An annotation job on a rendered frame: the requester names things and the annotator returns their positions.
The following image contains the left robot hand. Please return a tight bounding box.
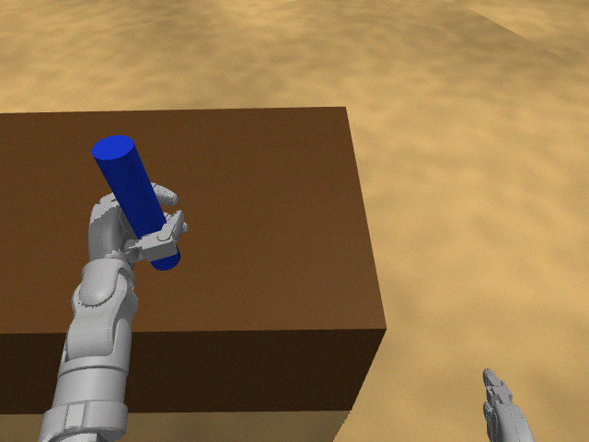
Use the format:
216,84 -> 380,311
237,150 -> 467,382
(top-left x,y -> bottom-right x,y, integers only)
88,182 -> 189,270

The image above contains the right robot hand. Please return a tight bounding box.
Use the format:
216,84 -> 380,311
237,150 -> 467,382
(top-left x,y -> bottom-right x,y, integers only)
483,368 -> 536,442

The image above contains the can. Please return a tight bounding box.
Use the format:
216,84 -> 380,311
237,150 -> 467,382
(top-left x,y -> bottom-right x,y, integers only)
92,135 -> 180,271

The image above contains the left robot arm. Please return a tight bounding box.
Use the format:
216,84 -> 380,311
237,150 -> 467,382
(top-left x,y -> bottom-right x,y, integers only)
38,259 -> 138,442

